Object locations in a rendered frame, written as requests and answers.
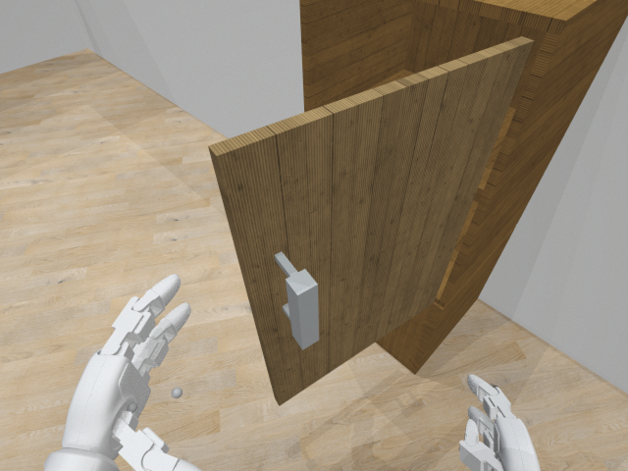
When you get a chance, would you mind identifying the robot right hand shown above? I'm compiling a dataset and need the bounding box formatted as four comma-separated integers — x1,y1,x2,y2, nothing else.
459,375,541,471

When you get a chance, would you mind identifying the robot left hand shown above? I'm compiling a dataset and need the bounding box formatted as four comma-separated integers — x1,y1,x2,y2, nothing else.
62,274,202,471

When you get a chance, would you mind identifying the cupboard door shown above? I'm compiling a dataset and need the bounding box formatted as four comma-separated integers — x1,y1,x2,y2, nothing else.
208,36,535,406

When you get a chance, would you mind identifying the handle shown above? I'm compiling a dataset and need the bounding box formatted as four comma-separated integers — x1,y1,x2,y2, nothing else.
275,252,319,350

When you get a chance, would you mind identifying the robot left forearm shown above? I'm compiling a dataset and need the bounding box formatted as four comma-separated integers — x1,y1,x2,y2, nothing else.
43,448,120,471

